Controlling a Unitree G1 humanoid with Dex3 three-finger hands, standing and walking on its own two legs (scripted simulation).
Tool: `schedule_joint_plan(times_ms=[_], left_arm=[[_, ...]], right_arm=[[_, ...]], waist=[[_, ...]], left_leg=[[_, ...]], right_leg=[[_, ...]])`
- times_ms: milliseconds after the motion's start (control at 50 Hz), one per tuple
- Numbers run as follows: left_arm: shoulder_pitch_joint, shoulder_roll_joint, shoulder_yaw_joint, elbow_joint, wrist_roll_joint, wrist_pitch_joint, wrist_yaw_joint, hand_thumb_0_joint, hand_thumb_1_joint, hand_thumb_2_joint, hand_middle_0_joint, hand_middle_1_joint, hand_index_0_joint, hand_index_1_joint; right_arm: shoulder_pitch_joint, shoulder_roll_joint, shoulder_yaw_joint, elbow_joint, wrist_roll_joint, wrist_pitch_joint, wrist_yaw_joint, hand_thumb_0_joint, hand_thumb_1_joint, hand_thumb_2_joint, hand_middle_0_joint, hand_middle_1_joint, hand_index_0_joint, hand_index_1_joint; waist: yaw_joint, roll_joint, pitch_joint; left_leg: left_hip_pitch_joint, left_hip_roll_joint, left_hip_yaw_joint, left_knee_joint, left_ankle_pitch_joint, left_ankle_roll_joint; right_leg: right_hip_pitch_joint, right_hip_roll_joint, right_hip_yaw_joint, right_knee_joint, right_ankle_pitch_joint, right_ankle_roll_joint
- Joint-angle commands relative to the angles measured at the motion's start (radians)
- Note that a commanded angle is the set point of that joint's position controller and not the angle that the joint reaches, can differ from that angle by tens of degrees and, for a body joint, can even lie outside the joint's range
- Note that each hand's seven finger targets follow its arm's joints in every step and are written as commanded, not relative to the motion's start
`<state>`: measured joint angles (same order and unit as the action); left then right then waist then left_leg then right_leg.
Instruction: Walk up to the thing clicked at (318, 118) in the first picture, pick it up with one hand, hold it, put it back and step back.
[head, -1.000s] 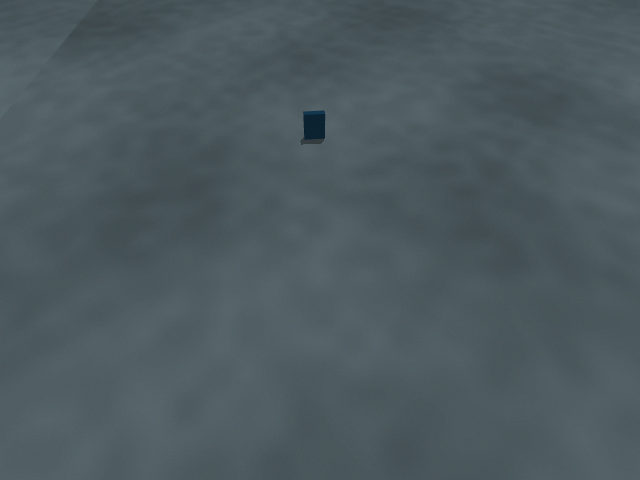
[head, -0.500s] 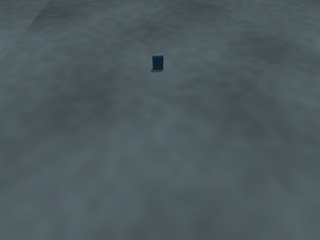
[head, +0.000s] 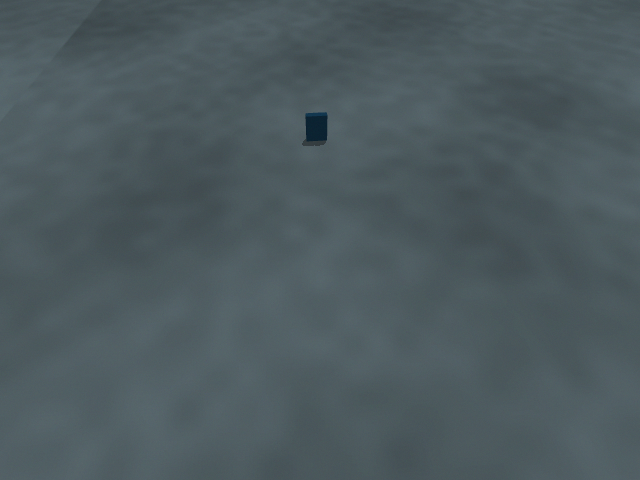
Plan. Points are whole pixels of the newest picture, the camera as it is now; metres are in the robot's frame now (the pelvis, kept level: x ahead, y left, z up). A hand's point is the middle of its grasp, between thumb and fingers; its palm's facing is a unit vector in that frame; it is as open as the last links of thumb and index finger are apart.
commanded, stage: stand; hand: left
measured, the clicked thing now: (316, 127) +1.91 -0.01 -0.71
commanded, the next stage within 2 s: walk up in 0.12 s
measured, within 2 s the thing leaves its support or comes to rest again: neither
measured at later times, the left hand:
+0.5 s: hand (164, 466) +0.19 +0.22 -0.13, palm faces -0.05 -0.89 -0.46, open 7.4 cm
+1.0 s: hand (205, 357) +0.36 +0.21 -0.18, palm faces -0.09 -0.93 -0.35, open 7.4 cm
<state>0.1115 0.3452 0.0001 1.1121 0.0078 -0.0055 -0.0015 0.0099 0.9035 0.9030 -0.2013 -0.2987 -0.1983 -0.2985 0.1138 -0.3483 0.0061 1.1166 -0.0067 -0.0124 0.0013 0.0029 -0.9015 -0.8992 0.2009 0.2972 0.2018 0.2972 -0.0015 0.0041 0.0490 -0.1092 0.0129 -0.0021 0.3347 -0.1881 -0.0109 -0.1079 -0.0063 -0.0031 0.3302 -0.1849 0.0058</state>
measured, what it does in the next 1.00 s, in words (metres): walks ahead: right foot, then left foot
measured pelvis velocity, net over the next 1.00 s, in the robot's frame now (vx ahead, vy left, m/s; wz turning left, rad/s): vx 0.33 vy -0.07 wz -0.07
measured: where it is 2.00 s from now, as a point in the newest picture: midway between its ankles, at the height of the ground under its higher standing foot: (357, 300)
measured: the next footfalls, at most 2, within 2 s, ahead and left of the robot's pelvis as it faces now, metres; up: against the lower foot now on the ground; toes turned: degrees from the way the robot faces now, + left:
right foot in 0.44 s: +0.18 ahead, -0.21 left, +0.00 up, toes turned -9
left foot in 0.90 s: +0.45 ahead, +0.05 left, +0.00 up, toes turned +3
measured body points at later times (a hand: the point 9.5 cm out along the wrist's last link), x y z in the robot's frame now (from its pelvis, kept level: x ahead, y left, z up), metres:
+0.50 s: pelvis +0.08 -0.08 -0.03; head +0.07 -0.10 +0.42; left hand +0.19 +0.27 -0.10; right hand +0.10 -0.43 -0.16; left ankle +0.01 +0.10 -0.71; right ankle +0.14 -0.20 -0.75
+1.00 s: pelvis +0.33 -0.07 -0.02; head +0.35 -0.05 +0.43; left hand +0.37 +0.25 -0.15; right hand +0.43 -0.40 -0.11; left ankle +0.41 +0.05 -0.75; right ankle +0.20 -0.20 -0.68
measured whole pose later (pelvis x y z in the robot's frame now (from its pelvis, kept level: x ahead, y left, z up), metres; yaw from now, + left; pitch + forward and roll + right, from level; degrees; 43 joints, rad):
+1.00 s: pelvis +0.33 -0.07 -0.02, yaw -4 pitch -1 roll +0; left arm 0.33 0.44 0.03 0.95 0.00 -0.05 -0.04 0.01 0.90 0.90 -0.20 -0.30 -0.20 -0.30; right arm 0.16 -0.39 -0.08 0.88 -0.01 -0.09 0.08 0.00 -0.90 -0.90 0.20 0.30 0.20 0.30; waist 0.02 -0.04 0.06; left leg -0.37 0.07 0.11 0.60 -0.21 0.02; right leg -0.28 -0.01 0.04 1.07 -0.43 -0.04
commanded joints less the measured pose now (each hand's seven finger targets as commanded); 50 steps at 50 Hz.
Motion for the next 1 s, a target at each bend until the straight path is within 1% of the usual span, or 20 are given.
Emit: schedule_joint_plan(times_ms=[0,80,100,120,180,200,340,400,420,440,460,500,560,780,820,860,880,900,920,980], left_arm=[[-0.041,0.209,0.037,-0.060,0.001,-0.026,0.010,0.000,0.900,0.900,-0.200,-0.300,-0.200,-0.300],[-0.043,0.214,0.038,-0.061,0.003,-0.026,0.010,0.000,0.900,0.900,-0.200,-0.300,-0.200,-0.300],[0.018,0.335,0.119,-0.131,0.026,-0.040,-0.028,0.000,0.900,0.900,-0.200,-0.300,-0.200,-0.300],[-0.004,0.319,0.118,-0.137,0.036,-0.039,-0.044,0.000,0.900,0.900,-0.200,-0.300,-0.200,-0.300],[-0.172,0.237,0.108,-0.227,0.036,-0.043,-0.066,0.000,0.900,0.900,-0.200,-0.300,-0.200,-0.300],[-0.176,0.258,0.106,-0.238,0.032,-0.051,-0.067,0.000,0.900,0.900,-0.200,-0.300,-0.200,-0.300],[0.036,0.276,0.128,-0.196,0.023,-0.051,-0.112,0.000,0.900,0.900,-0.200,-0.300,-0.200,-0.300],[0.293,0.326,0.157,-0.116,0.027,-0.064,-0.086,0.000,0.900,0.900,-0.200,-0.300,-0.200,-0.300],[0.420,0.410,0.188,-0.099,0.035,-0.074,-0.064,0.000,0.900,0.900,-0.200,-0.300,-0.200,-0.300],[0.366,0.467,0.183,-0.157,0.040,-0.085,-0.054,0.000,0.900,0.900,-0.200,-0.300,-0.200,-0.300],[0.221,0.497,0.174,-0.207,0.019,-0.086,-0.055,0.000,0.900,0.900,-0.200,-0.300,-0.200,-0.300],[0.088,0.423,0.155,-0.234,0.004,-0.092,-0.049,0.000,0.900,0.900,-0.200,-0.300,-0.200,-0.300],[0.093,0.365,0.137,-0.233,0.000,-0.106,-0.045,0.000,0.900,0.900,-0.200,-0.300,-0.200,-0.300],[0.183,0.370,0.135,-0.258,0.003,-0.108,-0.050,0.000,0.900,0.900,-0.200,-0.300,-0.200,-0.300],[0.165,0.378,0.131,-0.265,0.002,-0.101,-0.047,0.000,0.900,0.900,-0.200,-0.300,-0.200,-0.300],[0.196,0.326,0.108,-0.273,-0.002,-0.093,-0.042,0.000,0.900,0.900,-0.200,-0.300,-0.200,-0.300],[0.237,0.251,0.080,-0.290,-0.008,-0.091,-0.034,0.000,0.900,0.900,-0.200,-0.300,-0.200,-0.300],[0.246,0.238,0.082,-0.304,-0.022,-0.094,-0.030,0.000,0.900,0.900,-0.200,-0.300,-0.200,-0.300],[0.176,0.343,0.093,-0.299,-0.009,-0.096,-0.021,0.000,0.900,0.900,-0.200,-0.300,-0.200,-0.300],[0.220,0.316,0.091,-0.251,-0.023,-0.101,-0.038,0.000,0.900,0.900,-0.200,-0.300,-0.200,-0.300]], right_arm=[[-0.033,-0.212,-0.043,-0.063,-0.004,-0.019,-0.012,0.000,-0.900,-0.900,0.200,0.300,0.200,0.300],[-0.035,-0.212,-0.044,-0.064,-0.004,-0.019,-0.013,0.000,-0.900,-0.900,0.200,0.300,0.200,0.300],[0.039,-0.335,-0.123,-0.124,-0.028,-0.047,0.013,0.000,-0.900,-0.900,0.200,0.300,0.200,0.300],[0.048,-0.348,-0.135,-0.113,-0.037,-0.052,0.027,0.000,-0.900,-0.900,0.200,0.300,0.200,0.300],[0.124,-0.361,-0.168,-0.128,-0.040,-0.067,0.035,0.000,-0.900,-0.900,0.200,0.300,0.200,0.300],[0.134,-0.375,-0.175,-0.144,-0.035,-0.077,0.033,0.000,-0.900,-0.900,0.200,0.300,0.200,0.300],[-0.044,-0.352,-0.164,-0.237,-0.038,-0.080,0.054,0.000,-0.900,-0.900,0.200,0.300,0.200,0.300],[-0.068,-0.282,-0.137,-0.246,-0.047,-0.068,0.051,0.000,-0.900,-0.900,0.200,0.300,0.200,0.300],[-0.032,-0.190,-0.106,-0.259,-0.045,-0.068,0.055,0.000,-0.900,-0.900,0.200,0.300,0.200,0.300],[-0.036,-0.194,-0.101,-0.292,-0.018,-0.064,0.054,0.000,-0.900,-0.900,0.200,0.300,0.200,0.300],[-0.063,-0.290,-0.127,-0.279,-0.021,-0.059,0.050,0.000,-0.900,-0.900,0.200,0.300,0.200,0.300],[0.033,-0.334,-0.136,-0.214,-0.005,-0.062,0.060,0.000,-0.900,-0.900,0.200,0.300,0.200,0.300],[0.117,-0.306,-0.137,-0.180,-0.005,-0.054,0.081,0.000,-0.900,-0.900,0.200,0.300,0.200,0.300],[-0.108,-0.246,-0.136,-0.295,-0.020,-0.063,0.110,0.000,-0.900,-0.900,0.200,0.300,0.200,0.300],[-0.050,-0.245,-0.140,-0.287,-0.020,-0.067,0.102,0.000,-0.900,-0.900,0.200,0.300,0.200,0.300],[0.170,-0.301,-0.167,-0.226,-0.035,-0.078,0.080,0.000,-0.900,-0.900,0.200,0.300,0.200,0.300],[0.345,-0.387,-0.201,-0.195,-0.058,-0.082,0.062,0.000,-0.900,-0.900,0.200,0.300,0.200,0.300],[0.347,-0.457,-0.214,-0.232,-0.037,-0.087,0.052,0.000,-0.900,-0.900,0.200,0.300,0.200,0.300],[0.308,-0.457,-0.220,-0.240,0.009,-0.084,0.052,0.000,-0.900,-0.900,0.200,0.300,0.200,0.300],[0.153,-0.338,-0.163,-0.290,0.012,-0.089,0.042,0.000,-0.900,-0.900,0.200,0.300,0.200,0.300]], waist=[[0.003,-0.003,-0.069],[0.000,-0.008,-0.076],[-0.004,-0.024,-0.203],[-0.014,0.029,-0.123],[-0.093,0.166,0.102],[-0.092,0.098,0.085],[0.043,0.170,0.007],[0.164,-0.083,-0.087],[0.219,-0.371,-0.113],[0.181,-0.366,-0.082],[0.130,-0.193,0.027],[0.033,-0.100,0.071],[0.004,-0.131,0.041],[0.077,-0.065,0.048],[0.033,-0.082,0.022],[-0.070,0.071,-0.107],[-0.138,0.265,-0.218],[-0.134,0.323,-0.222],[-0.136,0.153,-0.225],[-0.034,0.113,-0.067]], left_leg=[[0.008,0.116,-0.096,-0.053,0.139,0.035],[0.018,0.115,-0.096,-0.053,0.153,0.031],[0.054,0.106,-0.113,0.046,-0.416,0.109],[0.025,0.124,-0.154,0.024,-0.585,0.129],[0.129,0.389,-0.469,-0.219,-0.594,0.266],[0.165,0.431,-0.497,-0.239,-0.534,0.284],[-0.162,0.239,-0.094,-0.163,-0.416,0.170],[-0.444,0.098,0.073,0.286,-0.425,0.119],[-0.622,-0.017,0.122,0.683,-0.483,0.096],[-0.706,-0.075,-0.014,0.865,-0.413,0.058],[-0.648,0.029,-0.136,0.887,-0.309,0.047],[-0.579,0.084,-0.124,0.821,-0.168,0.044],[-0.464,0.096,-0.089,0.698,-0.063,0.024],[-0.334,0.099,0.060,0.235,0.078,0.012],[-0.239,0.074,0.090,0.205,0.030,0.026],[0.107,0.004,0.119,0.151,-0.072,0.074],[0.331,0.188,-0.163,0.096,-0.285,0.148],[0.427,0.427,-0.672,-0.094,-0.435,0.254],[0.345,0.446,-0.661,-0.107,-0.420,0.295],[0.106,0.314,-0.246,-0.077,-0.141,0.218]], right_leg=[[0.010,-0.121,0.089,-0.051,0.121,-0.031],[0.009,-0.122,0.088,-0.048,0.138,-0.031],[-0.026,-0.075,0.111,0.053,-0.374,-0.069],[-0.179,-0.081,0.127,0.112,-0.518,-0.076],[-0.642,-0.040,0.030,0.489,-0.298,-0.035],[-0.667,-0.087,0.106,0.499,-0.300,-0.035],[-0.174,-0.088,-0.023,0.322,-0.109,-0.003],[0.277,-0.009,-0.101,0.225,-0.085,-0.015],[0.378,-0.122,0.131,0.064,-0.404,-0.051],[0.226,-0.389,0.665,-0.240,-0.780,-0.162],[0.026,-0.461,0.765,-0.309,-0.879,-0.226],[-0.055,-0.363,0.524,-0.250,-0.665,-0.196],[-0.105,-0.272,0.279,-0.230,-0.452,-0.169],[-0.022,-0.233,0.057,-0.148,-0.131,-0.192],[-0.023,-0.245,0.041,-0.049,0.025,-0.192],[-0.131,-0.138,-0.076,0.342,0.249,-0.140],[-0.353,-0.068,-0.104,0.697,0.088,-0.086],[-0.635,0.102,-0.027,0.863,-0.348,-0.059],[-0.619,0.003,0.125,0.916,-0.316,-0.075],[-0.549,-0.098,0.105,0.802,-0.159,-0.052]])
